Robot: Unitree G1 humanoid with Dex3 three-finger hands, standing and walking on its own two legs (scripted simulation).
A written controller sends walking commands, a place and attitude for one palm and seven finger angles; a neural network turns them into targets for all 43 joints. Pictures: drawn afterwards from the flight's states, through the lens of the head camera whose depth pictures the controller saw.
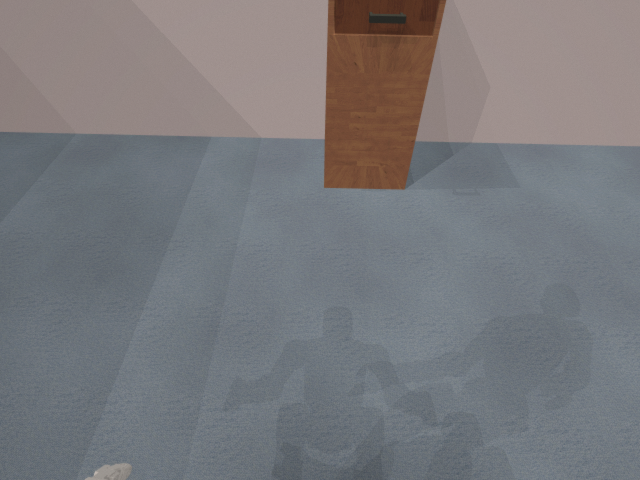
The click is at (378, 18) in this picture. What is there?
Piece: drawer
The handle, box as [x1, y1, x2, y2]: [369, 12, 405, 23]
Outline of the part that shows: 369,12 369,22 405,22 405,14 402,13 372,14 371,12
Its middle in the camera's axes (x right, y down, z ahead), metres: +0.23 -0.79 +1.37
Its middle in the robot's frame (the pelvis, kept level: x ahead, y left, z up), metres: +1.57 -0.15 +0.04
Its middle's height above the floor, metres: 0.81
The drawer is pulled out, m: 0.00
